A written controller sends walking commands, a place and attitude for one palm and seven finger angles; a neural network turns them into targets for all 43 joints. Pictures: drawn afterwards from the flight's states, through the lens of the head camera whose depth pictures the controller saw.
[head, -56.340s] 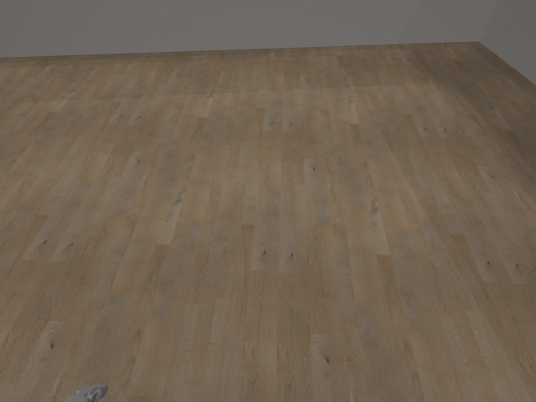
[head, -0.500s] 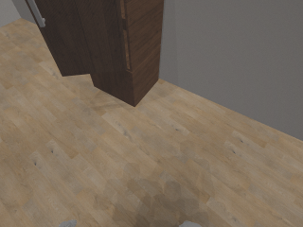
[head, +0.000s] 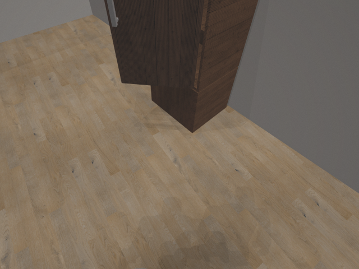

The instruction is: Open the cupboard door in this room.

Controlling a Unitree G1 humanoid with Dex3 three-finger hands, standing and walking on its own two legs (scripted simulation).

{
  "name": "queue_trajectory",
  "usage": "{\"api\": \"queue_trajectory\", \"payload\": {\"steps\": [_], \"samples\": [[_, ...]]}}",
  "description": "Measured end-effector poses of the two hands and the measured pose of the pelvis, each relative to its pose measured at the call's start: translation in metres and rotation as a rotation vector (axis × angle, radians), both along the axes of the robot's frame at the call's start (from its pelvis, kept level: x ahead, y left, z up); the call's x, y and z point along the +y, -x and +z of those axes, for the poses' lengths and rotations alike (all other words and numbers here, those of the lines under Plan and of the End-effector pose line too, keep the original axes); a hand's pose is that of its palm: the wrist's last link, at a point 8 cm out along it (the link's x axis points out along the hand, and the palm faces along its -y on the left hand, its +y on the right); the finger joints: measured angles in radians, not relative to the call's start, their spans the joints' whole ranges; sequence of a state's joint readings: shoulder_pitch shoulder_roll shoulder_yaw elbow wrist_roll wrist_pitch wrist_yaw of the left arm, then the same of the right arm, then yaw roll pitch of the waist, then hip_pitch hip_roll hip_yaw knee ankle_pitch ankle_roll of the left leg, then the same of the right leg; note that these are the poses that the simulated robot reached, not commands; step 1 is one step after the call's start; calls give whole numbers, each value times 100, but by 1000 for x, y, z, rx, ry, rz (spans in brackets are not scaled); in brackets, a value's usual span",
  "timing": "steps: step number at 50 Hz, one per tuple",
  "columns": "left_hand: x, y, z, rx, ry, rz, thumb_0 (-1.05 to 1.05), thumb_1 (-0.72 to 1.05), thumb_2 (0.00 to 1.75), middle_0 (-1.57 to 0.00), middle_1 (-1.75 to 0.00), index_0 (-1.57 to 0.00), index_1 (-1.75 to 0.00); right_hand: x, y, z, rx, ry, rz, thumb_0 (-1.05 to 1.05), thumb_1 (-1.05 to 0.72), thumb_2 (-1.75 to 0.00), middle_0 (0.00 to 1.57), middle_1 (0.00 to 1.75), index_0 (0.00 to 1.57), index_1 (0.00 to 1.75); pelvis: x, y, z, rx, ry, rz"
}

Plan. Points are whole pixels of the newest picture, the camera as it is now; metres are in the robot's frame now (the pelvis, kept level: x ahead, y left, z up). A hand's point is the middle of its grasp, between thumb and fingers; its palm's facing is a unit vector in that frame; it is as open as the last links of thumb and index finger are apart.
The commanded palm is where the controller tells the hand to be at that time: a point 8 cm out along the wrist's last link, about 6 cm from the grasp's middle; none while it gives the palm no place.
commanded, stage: take the last steps up to it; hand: left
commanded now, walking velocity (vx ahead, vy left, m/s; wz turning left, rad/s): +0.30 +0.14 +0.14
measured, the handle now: (112, 6) +1.03 +0.38 +0.07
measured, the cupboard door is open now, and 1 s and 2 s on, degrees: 42 42 42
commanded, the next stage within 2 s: come to a stop and stand still in 1.20 s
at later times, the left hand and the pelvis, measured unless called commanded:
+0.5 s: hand (110, 227) +0.23 +0.21 -0.16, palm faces -0.02 -0.99 -0.17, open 7.4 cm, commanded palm none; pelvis +0.12 +0.04 +0.00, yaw +1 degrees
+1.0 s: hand (101, 219) +0.25 +0.24 -0.17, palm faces +0.17 -0.97 -0.16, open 7.3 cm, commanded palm none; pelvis +0.31 +0.08 +0.00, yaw +4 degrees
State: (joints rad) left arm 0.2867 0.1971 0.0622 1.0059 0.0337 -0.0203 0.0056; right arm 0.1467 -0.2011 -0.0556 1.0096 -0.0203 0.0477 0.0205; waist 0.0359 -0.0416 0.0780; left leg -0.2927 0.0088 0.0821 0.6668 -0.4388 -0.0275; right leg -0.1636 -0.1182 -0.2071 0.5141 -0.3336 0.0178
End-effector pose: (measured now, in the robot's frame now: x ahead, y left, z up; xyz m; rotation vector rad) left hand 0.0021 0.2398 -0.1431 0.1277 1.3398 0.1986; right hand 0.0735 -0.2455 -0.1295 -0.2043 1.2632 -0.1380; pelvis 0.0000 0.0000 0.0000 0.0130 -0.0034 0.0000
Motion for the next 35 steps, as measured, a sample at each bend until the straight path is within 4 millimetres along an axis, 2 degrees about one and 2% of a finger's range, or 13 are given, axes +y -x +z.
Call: {"api": "queue_trajectory", "payload": {"steps": [3,5,9,14,18,23,27,29,31,33,35], "samples": [[20,19,-13,64,16,43,0,91,90,-20,-30,-21,-30,17,-23,0,-62,23,42,1,-91,-90,20,30,20,30,16,-7,-9,-1,5,12],[30,21,-14,106,16,43,0,91,90,-20,-30,-20,-30,27,-28,3,-88,30,45,1,-91,-90,20,30,20,30,25,-12,-8,-4,9,7],[43,-6,-4,83,20,32,0,91,90,-20,-30,-20,-30,45,-17,7,-56,23,27,0,-91,-90,20,30,20,30,38,-27,2,-3,16,16],[48,-63,6,-19,20,8,0,91,90,-20,-30,-20,-30,67,12,3,68,-18,-7,0,-90,-90,20,30,20,30,47,-50,8,-1,17,28],[44,-114,9,-77,25,-23,0,91,90,-20,-30,-20,-30,80,35,-2,174,-51,-55,1,-90,-90,20,30,20,30,49,-73,7,-2,9,28],[29,-188,9,-135,32,-91,0,91,90,-20,-30,-20,-30,89,53,-8,291,-84,-127,1,-90,-90,20,30,20,30,46,-108,1,-2,-5,16],[10,-253,7,-198,33,-144,0,91,90,-20,-30,-20,-30,89,56,-15,384,-105,-171,1,-90,-90,20,30,20,30,37,-143,-9,0,-8,9],[3,-279,4,-250,28,-144,0,90,90,-20,-30,-20,-30,84,49,-20,428,-114,-180,1,-90,-90,21,30,20,30,31,-161,-16,-6,-5,15],[-1,-291,6,-277,28,-123,0,90,90,-20,-30,-20,-30,77,29,-21,436,-112,-173,1,-90,-90,21,30,20,30,26,-173,-15,-16,1,31],[-3,-290,9,-262,27,-91,0,90,90,-20,-30,-20,-30,67,-3,-20,404,-100,-155,1,-90,-90,21,30,20,30,25,-186,-10,-19,5,41],[-1,-284,11,-226,24,-48,-1,91,90,-20,-30,-21,-30,59,-44,-17,341,-85,-132,1,-91,-90,20,30,20,30,24,-199,-3,-12,10,44]]}}
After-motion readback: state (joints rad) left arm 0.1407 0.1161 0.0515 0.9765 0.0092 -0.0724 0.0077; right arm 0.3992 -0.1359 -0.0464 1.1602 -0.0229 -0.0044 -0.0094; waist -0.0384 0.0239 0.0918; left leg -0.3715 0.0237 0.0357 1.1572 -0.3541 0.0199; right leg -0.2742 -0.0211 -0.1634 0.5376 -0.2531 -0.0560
